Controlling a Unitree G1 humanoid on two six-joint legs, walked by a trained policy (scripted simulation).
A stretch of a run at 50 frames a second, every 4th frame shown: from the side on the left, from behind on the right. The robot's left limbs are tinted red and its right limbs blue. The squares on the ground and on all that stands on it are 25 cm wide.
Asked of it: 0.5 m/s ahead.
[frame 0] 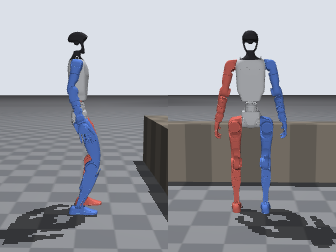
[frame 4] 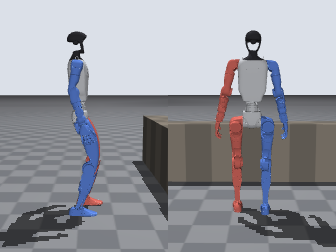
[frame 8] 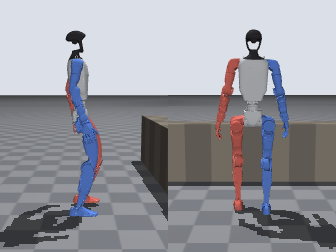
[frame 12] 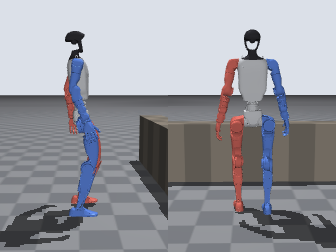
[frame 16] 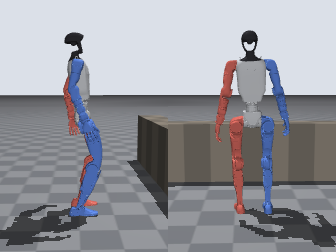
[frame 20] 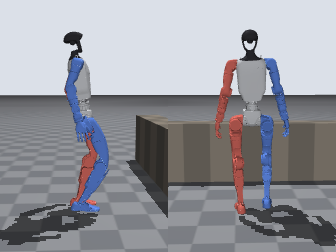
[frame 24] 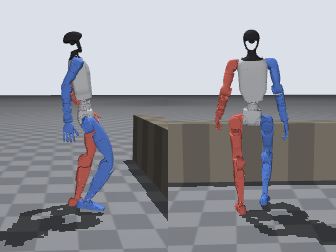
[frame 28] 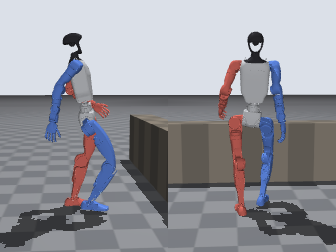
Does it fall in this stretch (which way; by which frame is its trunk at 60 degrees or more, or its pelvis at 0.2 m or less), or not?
no
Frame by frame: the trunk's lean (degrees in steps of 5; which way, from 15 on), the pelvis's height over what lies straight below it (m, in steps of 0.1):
0: 0, 0.8
4: 5, 0.8
8: 5, 0.8
12: 5, 0.8
16: 10, 0.8
20: 10, 0.8
24: 10, 0.8
28: 10, 0.8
